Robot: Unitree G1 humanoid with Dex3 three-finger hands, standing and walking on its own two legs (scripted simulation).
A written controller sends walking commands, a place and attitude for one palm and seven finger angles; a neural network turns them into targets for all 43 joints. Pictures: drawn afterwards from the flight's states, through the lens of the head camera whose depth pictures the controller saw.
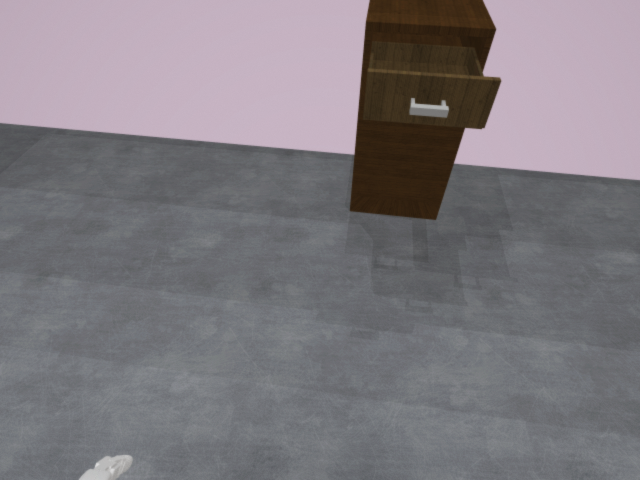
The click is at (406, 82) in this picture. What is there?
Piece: drawer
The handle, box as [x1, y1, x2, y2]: [409, 98, 448, 117]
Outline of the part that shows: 411,98 409,114 446,117 448,107 445,105 444,100 441,101 440,106 415,104 414,98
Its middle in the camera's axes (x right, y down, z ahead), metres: +0.29 -0.36 +1.06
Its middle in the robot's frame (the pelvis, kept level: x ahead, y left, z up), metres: +1.04 -0.25 -0.05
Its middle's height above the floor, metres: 0.72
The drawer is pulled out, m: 0.29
